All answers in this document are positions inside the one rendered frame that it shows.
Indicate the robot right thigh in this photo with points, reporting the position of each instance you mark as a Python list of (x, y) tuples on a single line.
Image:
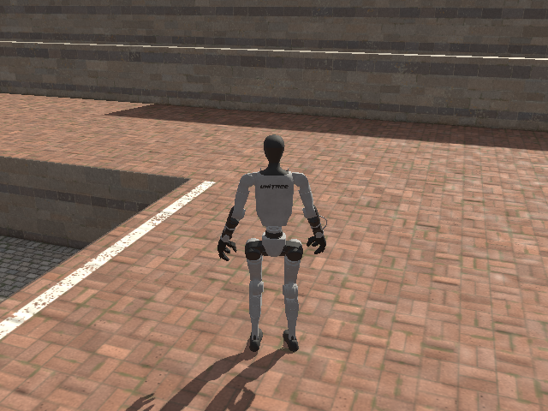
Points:
[(292, 259)]

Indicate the robot right upper arm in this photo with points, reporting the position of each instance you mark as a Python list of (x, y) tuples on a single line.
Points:
[(300, 180)]

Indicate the left robot hand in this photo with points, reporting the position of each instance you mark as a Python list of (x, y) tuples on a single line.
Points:
[(221, 247)]

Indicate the robot left upper arm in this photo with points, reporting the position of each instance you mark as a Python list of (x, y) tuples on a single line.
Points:
[(242, 193)]

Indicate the right robot forearm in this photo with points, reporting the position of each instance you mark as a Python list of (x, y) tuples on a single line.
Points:
[(316, 224)]

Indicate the right robot shin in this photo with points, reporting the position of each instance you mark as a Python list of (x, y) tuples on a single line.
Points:
[(291, 310)]

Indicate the right robot hand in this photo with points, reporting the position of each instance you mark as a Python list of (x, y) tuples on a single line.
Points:
[(321, 241)]

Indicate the left robot forearm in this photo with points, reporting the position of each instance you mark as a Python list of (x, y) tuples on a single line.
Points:
[(229, 227)]

